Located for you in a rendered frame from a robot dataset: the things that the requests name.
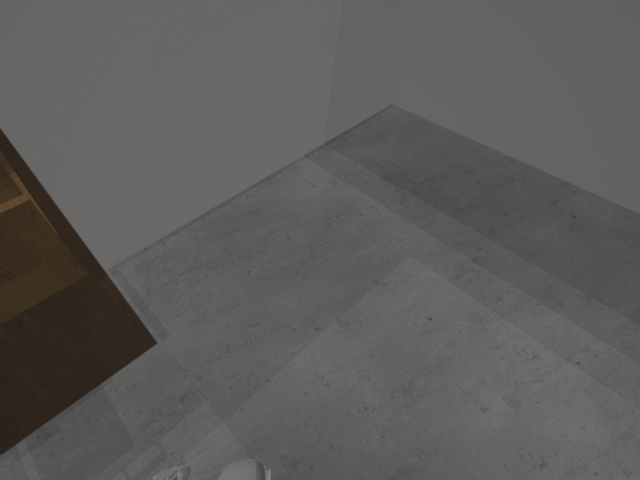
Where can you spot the drawer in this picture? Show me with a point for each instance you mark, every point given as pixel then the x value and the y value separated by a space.
pixel 35 260

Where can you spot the left robot thigh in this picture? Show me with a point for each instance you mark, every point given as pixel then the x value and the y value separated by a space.
pixel 246 470

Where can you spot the cabinet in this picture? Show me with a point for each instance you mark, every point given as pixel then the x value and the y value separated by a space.
pixel 60 349

